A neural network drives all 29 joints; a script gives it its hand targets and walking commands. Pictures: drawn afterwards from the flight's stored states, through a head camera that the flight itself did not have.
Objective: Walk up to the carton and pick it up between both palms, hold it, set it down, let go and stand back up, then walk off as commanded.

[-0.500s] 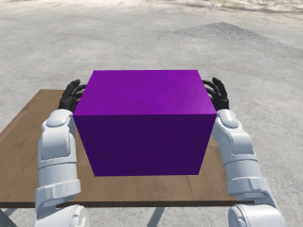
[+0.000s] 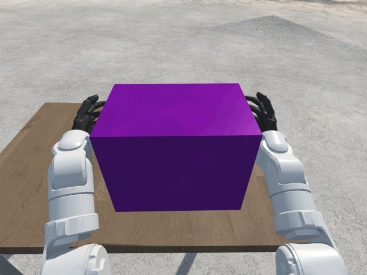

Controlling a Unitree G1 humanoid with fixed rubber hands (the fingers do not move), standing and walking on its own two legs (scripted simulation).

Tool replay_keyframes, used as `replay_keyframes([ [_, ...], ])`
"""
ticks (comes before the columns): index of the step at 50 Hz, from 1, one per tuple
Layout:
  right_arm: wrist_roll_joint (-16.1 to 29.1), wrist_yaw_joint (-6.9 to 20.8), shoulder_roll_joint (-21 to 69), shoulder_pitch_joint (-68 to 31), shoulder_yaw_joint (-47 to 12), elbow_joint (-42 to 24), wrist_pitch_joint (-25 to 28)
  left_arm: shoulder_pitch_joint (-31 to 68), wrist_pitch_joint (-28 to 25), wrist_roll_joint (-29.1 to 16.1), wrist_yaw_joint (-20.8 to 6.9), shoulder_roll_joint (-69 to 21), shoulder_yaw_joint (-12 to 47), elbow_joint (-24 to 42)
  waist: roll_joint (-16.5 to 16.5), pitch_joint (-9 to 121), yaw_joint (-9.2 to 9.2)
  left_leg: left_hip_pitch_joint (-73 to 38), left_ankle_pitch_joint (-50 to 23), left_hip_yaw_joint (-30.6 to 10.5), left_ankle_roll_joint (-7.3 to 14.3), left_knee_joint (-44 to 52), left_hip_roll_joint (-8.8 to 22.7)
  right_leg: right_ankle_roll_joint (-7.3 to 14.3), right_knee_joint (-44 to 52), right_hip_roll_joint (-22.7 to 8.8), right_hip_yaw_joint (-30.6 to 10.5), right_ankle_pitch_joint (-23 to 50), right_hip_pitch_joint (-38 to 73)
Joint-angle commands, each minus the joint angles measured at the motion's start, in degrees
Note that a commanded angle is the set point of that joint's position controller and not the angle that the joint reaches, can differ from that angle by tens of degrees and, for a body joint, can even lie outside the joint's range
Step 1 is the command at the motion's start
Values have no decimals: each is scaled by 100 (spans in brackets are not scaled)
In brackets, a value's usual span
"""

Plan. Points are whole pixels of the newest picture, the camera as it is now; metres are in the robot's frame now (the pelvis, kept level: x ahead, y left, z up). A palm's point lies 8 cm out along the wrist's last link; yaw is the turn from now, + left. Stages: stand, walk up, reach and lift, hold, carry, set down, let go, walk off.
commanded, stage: hold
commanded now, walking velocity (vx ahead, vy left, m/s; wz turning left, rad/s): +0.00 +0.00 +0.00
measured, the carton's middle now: (177, 147) +0.37 +0.00 +0.14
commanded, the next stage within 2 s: none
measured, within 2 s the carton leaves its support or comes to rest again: neither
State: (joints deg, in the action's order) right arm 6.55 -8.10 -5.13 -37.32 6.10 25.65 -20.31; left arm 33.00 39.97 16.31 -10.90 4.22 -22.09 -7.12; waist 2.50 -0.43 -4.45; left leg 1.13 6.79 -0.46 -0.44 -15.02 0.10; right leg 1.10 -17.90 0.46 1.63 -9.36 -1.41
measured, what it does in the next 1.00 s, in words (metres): stands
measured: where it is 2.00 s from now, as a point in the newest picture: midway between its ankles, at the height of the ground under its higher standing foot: outside the picture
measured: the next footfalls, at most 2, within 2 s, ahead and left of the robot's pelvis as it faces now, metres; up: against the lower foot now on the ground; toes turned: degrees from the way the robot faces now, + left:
none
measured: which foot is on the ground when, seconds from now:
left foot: down 0.00-1.00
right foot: down 0.00-1.00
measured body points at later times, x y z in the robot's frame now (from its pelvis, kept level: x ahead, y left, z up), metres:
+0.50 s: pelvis -0.02 +0.00 +0.00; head -0.08 +0.02 +0.44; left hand +0.35 +0.20 +0.21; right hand +0.35 -0.18 +0.21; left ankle +0.03 +0.13 -0.75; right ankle +0.01 -0.10 -0.75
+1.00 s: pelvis +0.00 +0.00 +0.00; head -0.05 +0.01 +0.45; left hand +0.37 +0.20 +0.19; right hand +0.37 -0.18 +0.19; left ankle +0.03 +0.13 -0.75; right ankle +0.01 -0.10 -0.75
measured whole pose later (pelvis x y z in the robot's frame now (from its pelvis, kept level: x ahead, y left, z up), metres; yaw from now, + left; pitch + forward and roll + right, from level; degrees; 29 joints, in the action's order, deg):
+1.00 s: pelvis +0.00 +0.00 +0.00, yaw +0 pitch -8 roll +1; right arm 7.5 -8.8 -5.1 -35.4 5.0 24.0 -20.6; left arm 32.0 40.2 15.7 -10.7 4.2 -21.9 -6.0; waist 2.5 -0.6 -4.5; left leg 0.7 6.7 -0.4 -0.5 -15.0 0.1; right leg 1.1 -17.9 0.4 1.7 -9.3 -1.0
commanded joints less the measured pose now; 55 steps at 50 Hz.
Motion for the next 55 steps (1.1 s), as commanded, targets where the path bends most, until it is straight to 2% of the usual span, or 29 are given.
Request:
replay_keyframes([
  [1, 1088, 757, 2329, -2976, -2674, -2338, 240, 2298, -319, -892, -572, -2079, 2395, 1332, 26, 2167, 99, -838, -1966, 315, -1, -251, -336, -360, 244, 201, 304, 2820, 918],
  [5, 1055, 752, 2141, -2743, -2487, -2066, 171, 2337, -221, -831, -482, -2158, 2574, 1540, -323, 1869, 25, -982, -1684, 266, -117, -222, -234, -243, 296, 251, 330, 2054, 550],
  [7, 997, 742, 2172, -3002, -2521, -2394, 207, 2401, -230, -925, -520, -2109, 2658, 1539, -157, 1998, -28, -891, -1569, 268, -24, -203, -275, -248, 391, 186, 322, 2041, 597],
  [9, 785, 821, 2209, -3394, -2318, -2085, 216, 2786, -270, -878, -522, -2013, 2471, 991, 59, 1588, 44, -417, -401, 274, 83, 38, -233, -186, 530, 177, 277, 804, 285],
  [11, 635, 918, 2279, -3120, -2105, -1553, 168, 2956, -266, -762, -500, -2032, 2367, 930, -72, 1348, 27, -357, -343, 319, 88, 125, -235, -94, 542, 204, 318, 438, 252],
  [12, 566, 981, 2219, -3275, -1985, -1223, 117, 3097, -228, -605, -524, -1923, 2150, 578, -74, 1132, 138, -242, 86, 337, 127, 223, -243, -76, 595, 156, 294, 9, 134],
  [13, 525, 996, 2264, -3280, -1894, -1237, 131, 3013, -236, -708, -559, -2050, 2260, 539, -51, 1184, -30, -147, 83, 349, 127, 240, -225, -79, 607, 154, 276, -81, 120],
  [14, 533, 1041, 2354, -3502, -1956, -1509, 199, 3183, -249, -699, -559, -1977, 2152, 457, 0, 1241, 186, -50, 152, 409, 197, 295, -224, -104, 650, 123, 259, -346, 133],
  [16, 391, 1106, 2269, -3267, -1780, -1177, 187, 3223, -285, -649, -537, -1938, 2046, 458, 4, 1217, 93, -119, 74, 398, 231, 357, -204, -72, 640, 153, 344, -337, 97],
  [18, 305, 1176, 2166, -3506, -1643, -891, 161, 3395, -240, -506, -565, -1860, 1941, 162, -94, 1089, 169, 1, 481, 454, 266, 463, -178, -42, 738, 133, 332, -887, -103],
  [19, 271, 1211, 2228, -3666, -1591, -917, 172, 3492, -202, -497, -599, -1818, 1823, 29, 77, 1129, 195, -19, 490, 482, 348, 462, -214, -45, 772, 115, 311, -855, -68],
  [21, 206, 1235, 2173, -3574, -1372, -737, 169, 3517, -239, -565, -633, -1898, 1921, -160, 63, 1013, 18, 146, 637, 473, 311, 517, -190, -70, 779, 154, 324, -950, -103],
  [22, 279, 1256, 2228, -3357, -1486, -865, 166, 3246, -250, -640, -616, -1952, 1873, 34, 148, 1188, 126, 102, 465, 428, 316, 503, -147, -50, 678, 189, 312, -661, 130],
  [23, 208, 1296, 2238, -3415, -1371, -598, 191, 3524, -288, -589, -577, -1877, 1883, 35, -81, 1245, 101, 187, 570, 457, 298, 521, -180, -50, 701, 145, 275, -827, 71],
  [25, 231, 1282, 2285, -3531, -1532, -800, 212, 3363, -264, -460, -598, -1775, 1675, -171, 127, 1119, 285, 119, 354, 503, 361, 477, -213, -114, 712, 115, 316, -601, 24],
  [28, 320, 1224, 2355, -3530, -1673, -941, 205, 3224, -235, -439, -607, -1813, 1594, -78, 221, 1325, 357, 69, 174, 469, 396, 411, -247, -166, 676, 90, 271, -278, 211],
  [29, 398, 1207, 2359, -3542, -1697, -929, 215, 3144, -211, -467, -586, -1915, 1710, 30, 84, 1375, 271, 20, 28, 458, 349, 349, -263, -192, 648, 99, 281, 5, 250],
  [30, 391, 1173, 2312, -3537, -1727, -938, 182, 3147, -204, -456, -598, -1694, 1560, -79, 161, 1302, 361, 80, 169, 464, 382, 353, -302, -230, 658, 37, 220, -15, 221],
  [35, 600, 1034, 2447, -3194, -2111, -1310, 284, 3045, -337, -726, -547, -2079, 2169, 783, 58, 1754, 48, -452, -669, 364, 180, 117, -240, -311, 430, 136, 312, 1198, 373],
  [40, 934, 909, 2364, -3082, -2458, -1732, 253, 2757, -379, -806, -493, -2050, 2226, 1145, 19, 2117, 150, -698, -1393, 271, 86, -151, -282, -356, 243, 181, 307, 2163, 667],
  [41, 944, 834, 2364, -2956, -2502, -1977, 305, 2517, -344, -830, -538, -1997, 2373, 1213, 26, 2242, 57, -843, -1605, 302, 69, -215, -315, -345, 281, 154, 275, 2482, 688],
  [42, 1023, 831, 2337, -3092, -2626, -2097, 279, 2300, -275, -857, -510, -2173, 2387, 1314, -25, 2352, 165, -873, -1931, 319, 25, -251, -305, -364, 201, 213, 320, 2701, 832],
  [44, 953, 732, 2303, -3024, -2519, -2105, 220, 2352, -265, -869, -575, -2071, 2374, 1206, 20, 2131, 4, -867, -1629, 303, 32, -213, -342, -362, 300, 161, 290, 2607, 794],
  [46, 982, 735, 2289, -2956, -2536, -2056, 174, 2432, -219, -711, -566, -2024, 2217, 1243, -27, 1943, 85, -838, -1542, 325, 71, -152, -331, -344, 339, 161, 307, 2364, 709],
  [47, 984, 706, 2256, -2699, -2596, -2118, 151, 2314, -201, -706, -585, -1971, 2330, 1443, -31, 2036, 49, -848, -1712, 324, 41, -189, -332, -332, 305, 165, 310, 2573, 932],
  [49, 999, 726, 2205, -2991, -2486, -2280, 223, 2556, -249, -886, -573, -2136, 2524, 1415, -34, 2063, -18, -837, -1556, 286, -15, -209, -258, -279, 312, 214, 294, 2130, 675],
  [53, 984, 785, 2284, -3435, -2506, -2432, 286, 2856, -330, -866, -507, -2097, 2456, 1298, -68, 2069, 174, -764, -1322, 252, 35, -144, -243, -221, 370, 230, 317, 1667, 504],
  [54, 915, 811, 2126, -3447, -2382, -2264, 247, 2720, -278, -875, -505, -2180, 2551, 1090, -127, 1894, 99, -768, -1146, 285, 8, -89, -243, -194, 451, 229, 353, 1443, 272],
  [55, 875, 851, 2200, -3452, -2379, -1996, 223, 2753, -246, -772, -500, -2157, 2384, 867, -127, 1795, 211, -634, -883, 287, 48, -37, -221, -154, 456, 241, 334, 1050, 307],
])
